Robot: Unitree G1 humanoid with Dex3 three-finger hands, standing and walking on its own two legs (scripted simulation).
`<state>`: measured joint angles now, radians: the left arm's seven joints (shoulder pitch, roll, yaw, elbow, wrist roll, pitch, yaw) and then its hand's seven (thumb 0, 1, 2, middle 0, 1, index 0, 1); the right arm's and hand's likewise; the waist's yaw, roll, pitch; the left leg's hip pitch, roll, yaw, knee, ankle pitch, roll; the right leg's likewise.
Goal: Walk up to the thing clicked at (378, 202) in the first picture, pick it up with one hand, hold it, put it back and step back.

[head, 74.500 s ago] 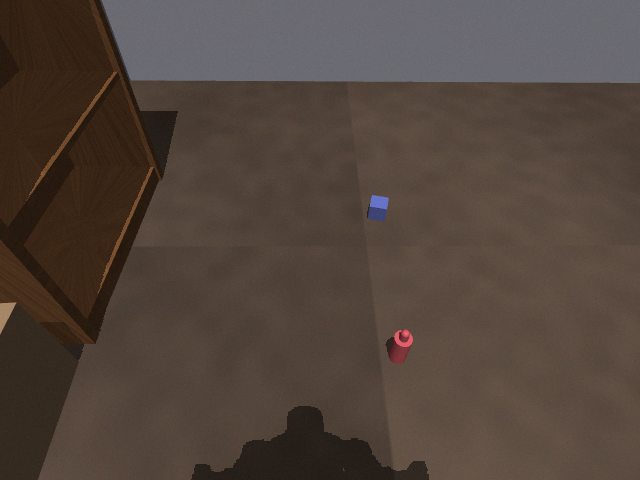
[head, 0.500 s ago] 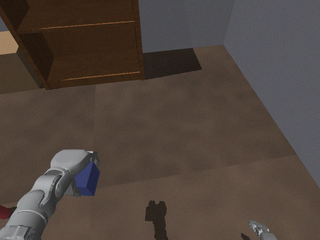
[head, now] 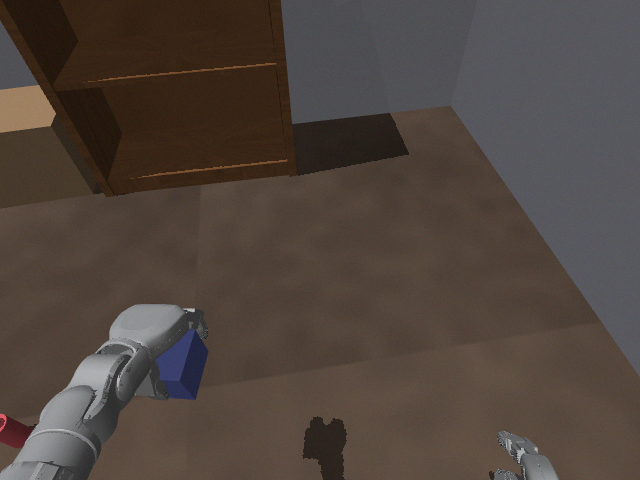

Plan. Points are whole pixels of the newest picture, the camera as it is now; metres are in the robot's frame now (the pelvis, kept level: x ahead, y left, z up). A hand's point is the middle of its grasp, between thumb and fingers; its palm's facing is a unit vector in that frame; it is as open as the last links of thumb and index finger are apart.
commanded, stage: hold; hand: left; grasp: from above
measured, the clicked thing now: (170, 363) +0.30 +0.22 -0.07
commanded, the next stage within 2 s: crouch in 1.16 s
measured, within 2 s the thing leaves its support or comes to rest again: neither
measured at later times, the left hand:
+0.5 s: hand (155, 368) +0.27 +0.22 -0.01, palm faces -0.45 -0.01 -0.89, open 10.2 cm
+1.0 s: hand (152, 367) +0.27 +0.22 -0.01, palm faces -0.47 -0.01 -0.88, open 10.2 cm
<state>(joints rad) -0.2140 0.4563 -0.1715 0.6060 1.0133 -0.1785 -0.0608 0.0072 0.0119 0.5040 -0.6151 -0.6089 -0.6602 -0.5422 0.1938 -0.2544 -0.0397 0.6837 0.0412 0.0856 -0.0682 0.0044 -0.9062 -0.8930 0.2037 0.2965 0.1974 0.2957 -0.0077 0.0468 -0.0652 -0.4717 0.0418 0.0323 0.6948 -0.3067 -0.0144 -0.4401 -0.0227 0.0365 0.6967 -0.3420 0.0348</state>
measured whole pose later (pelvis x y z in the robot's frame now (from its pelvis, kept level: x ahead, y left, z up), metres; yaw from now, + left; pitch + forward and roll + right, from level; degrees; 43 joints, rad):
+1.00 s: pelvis -0.01 +0.00 +0.01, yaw -1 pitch +1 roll +0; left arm -0.19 0.47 -0.18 0.54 0.98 -0.19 -0.11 0.00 0.01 0.51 -0.60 -0.64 -0.64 -0.58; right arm 0.16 -0.25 -0.02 0.68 0.05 0.07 -0.11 0.01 -0.91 -0.90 0.20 0.30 0.20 0.30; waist 0.01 0.05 -0.01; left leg -0.35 0.04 0.05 0.56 -0.23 -0.01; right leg -0.33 -0.03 0.05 0.57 -0.27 0.03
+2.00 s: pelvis -0.05 +0.01 -0.15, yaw +0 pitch +28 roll -3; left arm -0.68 0.47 -0.12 1.14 1.24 -0.18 0.33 0.00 0.00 0.51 -0.63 -0.60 -0.67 -0.54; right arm 0.23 -0.25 -0.08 0.74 -0.04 0.08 -0.03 0.00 -0.92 -0.90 0.20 0.30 0.20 0.30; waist -0.12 0.03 -0.18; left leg -1.45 0.05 -0.03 1.49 -0.53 0.00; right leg -1.38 -0.01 0.02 1.47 -0.57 0.05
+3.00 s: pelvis -0.07 +0.01 -0.38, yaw -6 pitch +36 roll -8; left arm -1.00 0.73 0.02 1.38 1.32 -0.27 0.29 0.00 0.01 0.50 -0.62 -0.60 -0.67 -0.53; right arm 0.17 -0.24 0.02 0.73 -0.12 0.01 0.10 0.00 -0.94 -0.90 0.20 0.30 0.20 0.30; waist -0.23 0.00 -0.09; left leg -2.24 0.04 -0.15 2.25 -0.65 -0.01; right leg -2.13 0.04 -0.03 2.20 -0.71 0.06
